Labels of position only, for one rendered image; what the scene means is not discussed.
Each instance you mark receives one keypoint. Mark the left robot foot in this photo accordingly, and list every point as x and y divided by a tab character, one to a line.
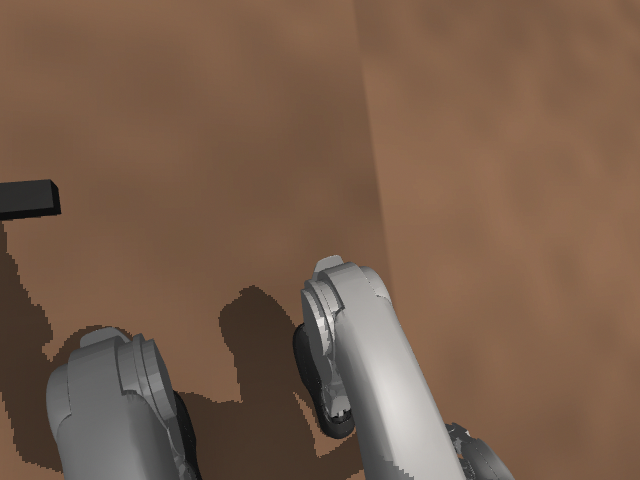
188	437

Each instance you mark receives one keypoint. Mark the right robot foot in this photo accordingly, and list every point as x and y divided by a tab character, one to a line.
335	427

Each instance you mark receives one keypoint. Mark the right robot hand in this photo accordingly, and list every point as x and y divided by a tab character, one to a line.
479	461

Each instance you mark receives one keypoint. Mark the small box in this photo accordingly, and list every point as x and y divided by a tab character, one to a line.
27	199

